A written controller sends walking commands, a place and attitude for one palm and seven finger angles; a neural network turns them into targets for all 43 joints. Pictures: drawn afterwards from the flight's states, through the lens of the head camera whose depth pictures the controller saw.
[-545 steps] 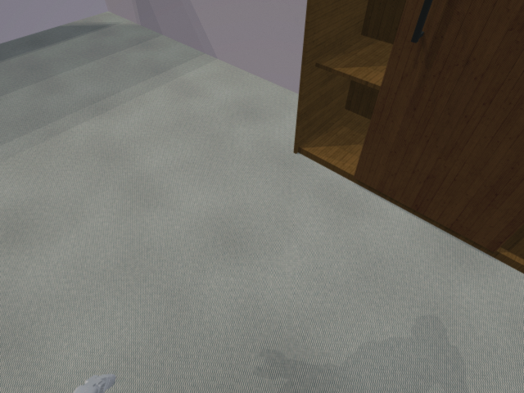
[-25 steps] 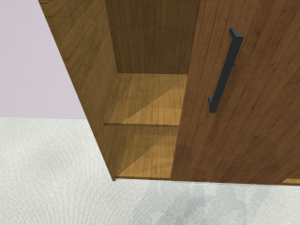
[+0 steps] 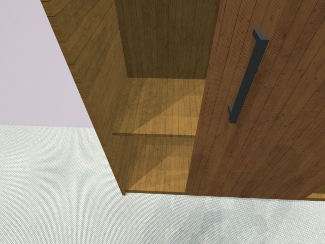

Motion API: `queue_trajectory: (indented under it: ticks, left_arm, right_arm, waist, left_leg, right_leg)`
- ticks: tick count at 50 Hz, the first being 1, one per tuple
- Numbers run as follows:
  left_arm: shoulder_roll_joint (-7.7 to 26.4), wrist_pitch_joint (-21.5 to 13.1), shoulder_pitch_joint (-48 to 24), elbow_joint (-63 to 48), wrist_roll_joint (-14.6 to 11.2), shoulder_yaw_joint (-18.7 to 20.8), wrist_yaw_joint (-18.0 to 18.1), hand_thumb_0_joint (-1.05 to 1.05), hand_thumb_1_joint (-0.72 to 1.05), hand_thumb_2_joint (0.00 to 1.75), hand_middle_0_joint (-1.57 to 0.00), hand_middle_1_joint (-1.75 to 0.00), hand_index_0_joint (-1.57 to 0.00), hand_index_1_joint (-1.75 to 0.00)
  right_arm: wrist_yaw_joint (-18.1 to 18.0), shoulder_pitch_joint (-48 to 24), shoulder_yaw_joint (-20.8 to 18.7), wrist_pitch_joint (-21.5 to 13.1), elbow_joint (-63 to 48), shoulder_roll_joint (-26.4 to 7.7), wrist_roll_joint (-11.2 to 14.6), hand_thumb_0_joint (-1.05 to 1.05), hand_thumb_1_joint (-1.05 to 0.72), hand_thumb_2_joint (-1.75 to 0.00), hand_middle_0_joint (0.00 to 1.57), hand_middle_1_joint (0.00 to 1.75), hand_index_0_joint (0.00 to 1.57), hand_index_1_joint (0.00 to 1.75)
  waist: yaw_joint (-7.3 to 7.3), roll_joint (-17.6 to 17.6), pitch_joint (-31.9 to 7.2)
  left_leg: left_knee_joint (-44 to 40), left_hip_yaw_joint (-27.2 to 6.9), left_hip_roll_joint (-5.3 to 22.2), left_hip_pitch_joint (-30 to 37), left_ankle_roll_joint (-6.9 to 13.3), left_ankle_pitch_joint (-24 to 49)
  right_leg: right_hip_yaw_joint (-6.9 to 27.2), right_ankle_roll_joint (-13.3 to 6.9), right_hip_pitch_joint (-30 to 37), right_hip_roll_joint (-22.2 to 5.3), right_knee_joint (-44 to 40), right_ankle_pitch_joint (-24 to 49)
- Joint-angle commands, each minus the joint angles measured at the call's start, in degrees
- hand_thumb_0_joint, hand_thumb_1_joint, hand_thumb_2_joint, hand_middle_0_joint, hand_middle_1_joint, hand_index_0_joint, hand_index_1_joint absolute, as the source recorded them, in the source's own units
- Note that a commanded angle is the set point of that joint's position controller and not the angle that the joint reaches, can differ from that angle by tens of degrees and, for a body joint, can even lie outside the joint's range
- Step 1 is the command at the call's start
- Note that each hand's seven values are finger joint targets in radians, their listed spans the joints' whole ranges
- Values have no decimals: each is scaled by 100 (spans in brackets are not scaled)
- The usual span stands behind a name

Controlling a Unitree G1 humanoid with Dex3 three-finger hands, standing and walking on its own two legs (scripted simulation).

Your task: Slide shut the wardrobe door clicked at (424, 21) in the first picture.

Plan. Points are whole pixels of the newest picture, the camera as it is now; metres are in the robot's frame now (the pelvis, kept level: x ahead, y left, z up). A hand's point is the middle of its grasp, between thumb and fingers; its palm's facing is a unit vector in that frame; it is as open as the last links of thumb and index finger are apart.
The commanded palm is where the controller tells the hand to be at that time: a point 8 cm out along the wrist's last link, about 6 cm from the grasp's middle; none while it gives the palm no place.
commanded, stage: look again from close up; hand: right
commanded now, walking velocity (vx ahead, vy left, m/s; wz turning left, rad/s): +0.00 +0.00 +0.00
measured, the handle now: (243, 82) +0.49 -0.19 +0.15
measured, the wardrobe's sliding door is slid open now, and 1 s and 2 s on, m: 0.38 0.38 0.38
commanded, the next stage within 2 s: raise the hand with hooked fingers in 0.04 s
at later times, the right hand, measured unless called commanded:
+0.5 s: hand (235, 214) +0.19 -0.14 +0.03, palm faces -0.05 +1.00 +0.02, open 8.2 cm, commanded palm +0.13 -0.22 -0.01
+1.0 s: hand (277, 207) +0.20 -0.22 +0.05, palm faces +0.03 +1.00 -0.06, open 11.2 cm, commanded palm +0.16 -0.27 +0.07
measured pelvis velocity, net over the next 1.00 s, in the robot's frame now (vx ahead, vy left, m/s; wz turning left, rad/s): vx -0.03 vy -0.01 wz -0.02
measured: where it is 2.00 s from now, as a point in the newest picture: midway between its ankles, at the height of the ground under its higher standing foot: outside the picture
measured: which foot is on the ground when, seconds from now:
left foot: down 0.00-1.00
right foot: down 0.00-1.00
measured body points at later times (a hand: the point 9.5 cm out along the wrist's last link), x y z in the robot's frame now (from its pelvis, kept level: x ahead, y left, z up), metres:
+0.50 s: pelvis -0.02 +0.00 -0.05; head -0.01 +0.00 +0.40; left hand +0.18 +0.27 -0.07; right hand +0.19 -0.20 +0.03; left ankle +0.02 +0.11 -0.74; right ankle -0.04 -0.11 -0.74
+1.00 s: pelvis -0.03 -0.01 -0.03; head -0.01 -0.01 +0.42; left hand +0.13 +0.20 -0.11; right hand +0.20 -0.28 +0.06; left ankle +0.02 +0.11 -0.74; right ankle -0.04 -0.11 -0.74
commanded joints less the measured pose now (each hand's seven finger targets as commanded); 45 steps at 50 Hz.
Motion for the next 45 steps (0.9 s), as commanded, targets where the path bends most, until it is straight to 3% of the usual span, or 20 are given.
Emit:
queue_trajectory:
  ticks: [1,6,7,8,9,10,11,13,15,16,17,19,20,22,25,27,31,35,41,45]
  left_arm:
    - [476,-39,517,-87,11,86,37,0,90,90,-20,-30,-20,-30]
    - [492,-46,518,-80,10,77,45,0,90,90,-20,-30,-20,-30]
    - [880,-67,-368,-539,-68,173,-17,0,90,90,-20,-30,-20,-30]
    - [2068,-1009,-238,-2836,-202,254,135,0,90,90,-20,-30,-20,-30]
    - [1391,-1538,-668,-2389,-236,109,292,0,90,90,-20,-30,-20,-30]
    - [1193,-1788,-704,-2439,-478,198,238,0,90,90,-20,-30,-20,-30]
    - [1237,-1876,-540,-2296,-471,171,244,0,90,90,-20,-30,-20,-30]
    - [1611,-2198,-589,-2725,-434,286,356,0,90,90,-20,-30,-20,-30]
    - [1743,-2343,-620,-3119,-266,342,299,0,90,90,-20,-30,-20,-30]
    - [1691,-2339,-591,-3213,-168,395,233,0,90,90,-20,-30,-20,-30]
    - [1632,-2336,-695,-3371,-114,471,159,0,90,90,-20,-30,-20,-30]
    - [1612,-2213,-915,-3635,-94,572,-50,0,90,90,-20,-30,-20,-30]
    - [1646,-2087,-920,-3742,-99,647,-199,0,90,90,-20,-30,-20,-30]
    - [1675,-1861,-1289,-4200,-84,703,-335,0,90,90,-20,-30,-20,-30]
    - [1662,-1385,-1476,-4809,-167,631,-321,0,90,90,-20,-30,-20,-30]
    - [1595,-1213,-1365,-5001,-207,585,-200,0,90,90,-20,-30,-20,-30]
    - [1566,-1251,-843,-4905,-126,488,-32,0,90,90,-20,-30,-20,-30]
    - [1681,-1526,-793,-4523,-166,277,67,0,90,90,-20,-30,-20,-30]
    - [1681,-1751,-1060,-4307,-334,159,193,0,90,90,-20,-30,-20,-30]
    - [1575,-1804,-1239,-4251,-286,122,178,0,90,90,-20,-30,-20,-30]
  right_arm:
    - [-3,528,-55,-45,-111,-347,-19,0,-90,-90,20,30,20,30]
    - [-4,499,-47,-38,-94,-351,-16,0,-90,-90,20,30,20,30]
    - [-268,775,-50,-154,137,-775,-46,0,-90,-90,20,30,20,30]
    - [-169,-3681,201,-1271,-9285,-1458,1240,0,-88,-89,20,32,20,32]
    - [-578,-1730,-171,-848,-7831,-1350,758,0,-85,-88,20,33,20,33]
    - [-764,-111,418,102,-6889,-586,798,0,-83,-87,21,34,21,34]
    - [-685,118,866,417,-6646,220,884,0,-81,-86,21,36,21,36]
    - [-538,82,841,-29,-7749,-124,989,0,-76,-84,21,39,21,39]
    - [-341,196,724,-477,-7767,-237,889,0,-71,-82,21,42,21,42]
    - [-193,222,488,-757,-7520,-273,854,0,-69,-81,22,43,22,43]
    - [42,903,215,-1077,-7073,-244,926,0,-67,-80,22,45,22,45]
    - [691,1855,-351,-1901,-6586,-322,1199,0,-62,-78,22,48,22,48]
    - [1110,2258,-833,-2269,-6291,-606,1352,0,-60,-77,22,50,22,50]
    - [1602,2203,-1340,-2838,-6738,-1049,1412,0,-55,-75,22,53,22,53]
    - [1595,1816,-1077,-2250,-7645,-1047,1372,0,-48,-72,23,57,23,57]
    - [1357,1300,-1050,-2009,-8170,-1004,1399,0,-43,-70,23,60,23,60]
    - [1027,-44,-1195,-2420,-9238,-1306,1387,0,-34,-66,24,66,24,66]
    - [1487,-708,-712,-2650,-9014,-1260,1487,0,-25,-62,25,72,25,72]
    - [2005,-420,-1471,-1584,-7875,-1784,1753,0,-11,-56,26,81,26,81]
    - [1830,-258,-2059,-1099,-7890,-1947,1998,0,-1,-52,26,87,26,87]
  waist:
    - [-25,-179,394]
    - [-30,-182,390]
    - [-238,-378,581]
    - [674,-1853,-2351]
    - [155,-2159,-2373]
    - [203,-1493,-1236]
    - [239,-617,-422]
    - [336,633,-598]
    - [437,957,-469]
    - [390,1251,-450]
    - [120,1431,-449]
    - [-218,1211,-561]
    - [-424,719,-670]
    - [-507,134,-1039]
    - [-500,-112,-1157]
    - [-274,-73,-1302]
    - [159,-312,-1659]
    - [471,-612,-1410]
    - [47,-351,-1529]
    - [-247,-136,-1557]
  left_leg:
    - [-342,-580,543,406,199,885]
    - [-314,-550,534,417,195,906]
    - [-157,-794,856,116,103,3212]
    - [222,-548,356,800,55,1783]
    - [527,-340,84,587,200,610]
    - [614,-98,76,-251,122,-126]
    - [422,104,74,-471,77,6]
    - [162,-57,66,-599,2,-270]
    - [295,-145,77,-1055,-14,-669]
    - [387,-158,96,-1306,-26,-987]
    - [551,-200,123,-1406,-24,-1241]
    - [1081,-179,113,-1411,44,-1091]
    - [1383,-321,141,-1245,170,-614]
    - [1820,-381,183,-1151,213,-37]
    - [1850,-450,119,-1123,215,-71]
    - [1748,-481,85,-1233,126,-245]
    - [1799,-499,-18,-1504,58,-82]
    - [1698,-387,-72,-1779,49,-245]
    - [1170,-369,44,-875,19,-642]
    - [1111,-205,27,-368,39,-89]
  right_leg:
    - [385,-161,-823,-488,-615,908]
    - [411,-167,-793,-503,-638,1000]
    - [54,49,-945,-508,409,1568]
    - [125,-98,350,-18,-244,1932]
    - [55,-46,280,-205,-273,2578]
    - [273,95,-468,-247,-296,2228]
    - [304,1,-939,-198,-205,1573]
    - [390,-196,-1107,-49,211,698]
    - [419,-225,-1454,140,703,517]
    - [360,-161,-1748,190,912,381]
    - [292,-94,-2144,195,1098,224]
    - [157,51,-2805,227,1455,92]
    - [127,135,-2930,267,1690,287]
    - [-81,111,-3200,338,2026,400]
    - [-151,3,-3240,382,1976,314]
    - [-120,-45,-3173,317,2027,214]
    - [188,-102,-2776,127,2248,364]
    - [373,-126,-2549,48,2264,222]
    - [445,-98,-2628,67,1670,96]
    - [450,-60,-2452,61,1331,637]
